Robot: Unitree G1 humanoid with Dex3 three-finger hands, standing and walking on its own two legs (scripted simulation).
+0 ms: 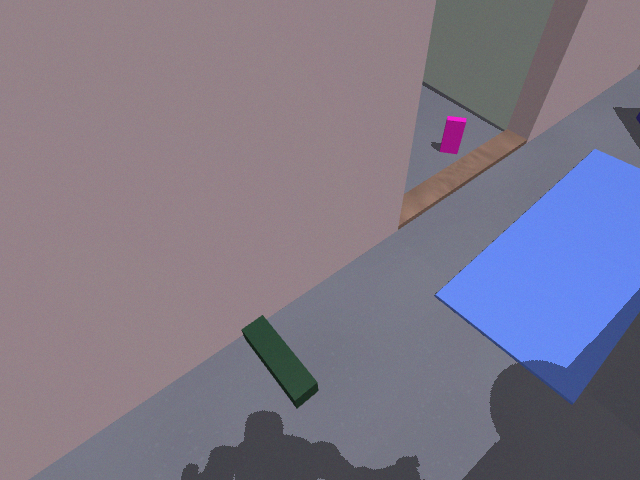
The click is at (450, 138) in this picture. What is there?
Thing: carton on end
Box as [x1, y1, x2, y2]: [440, 116, 465, 153]
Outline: 447,116 440,151 456,153 465,124 465,118
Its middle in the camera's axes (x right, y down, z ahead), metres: +0.63 -0.48 +1.90
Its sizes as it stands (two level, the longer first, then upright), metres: 0.085 0.035 0.181
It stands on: the floor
